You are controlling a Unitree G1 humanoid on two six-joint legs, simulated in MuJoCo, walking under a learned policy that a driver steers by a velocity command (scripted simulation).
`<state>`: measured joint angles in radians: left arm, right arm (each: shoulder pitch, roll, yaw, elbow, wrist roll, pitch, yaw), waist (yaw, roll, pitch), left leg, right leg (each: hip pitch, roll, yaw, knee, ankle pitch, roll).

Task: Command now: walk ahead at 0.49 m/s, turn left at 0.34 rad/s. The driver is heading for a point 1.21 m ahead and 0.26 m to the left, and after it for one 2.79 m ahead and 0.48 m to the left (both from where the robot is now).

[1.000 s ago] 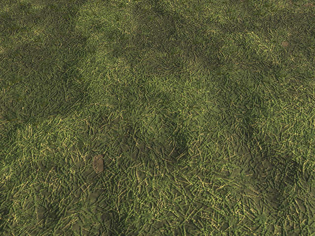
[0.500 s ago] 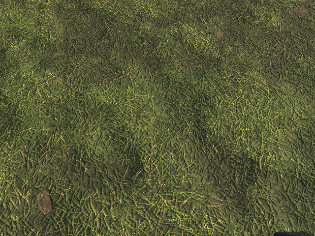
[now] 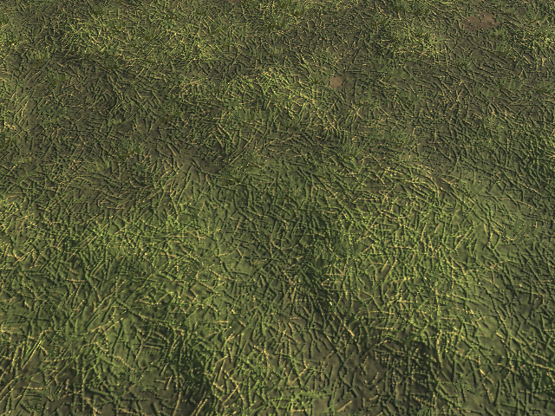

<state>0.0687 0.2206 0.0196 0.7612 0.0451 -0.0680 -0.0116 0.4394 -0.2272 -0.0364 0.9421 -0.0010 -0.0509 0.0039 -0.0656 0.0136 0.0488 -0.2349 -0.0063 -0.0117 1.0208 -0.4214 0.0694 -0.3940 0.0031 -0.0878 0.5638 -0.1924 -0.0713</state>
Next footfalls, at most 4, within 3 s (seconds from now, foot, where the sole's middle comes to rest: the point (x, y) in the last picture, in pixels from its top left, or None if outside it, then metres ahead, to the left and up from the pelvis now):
0.42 left None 0.35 0.13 -0.77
1.00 right None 0.39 -0.04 -0.77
1.38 left None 0.47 0.22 -0.77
1.86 right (260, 286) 0.80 0.05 -0.77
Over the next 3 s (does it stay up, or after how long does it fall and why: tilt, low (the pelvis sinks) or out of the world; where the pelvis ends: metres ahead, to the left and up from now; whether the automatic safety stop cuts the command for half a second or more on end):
stays up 1.20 0.17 0.00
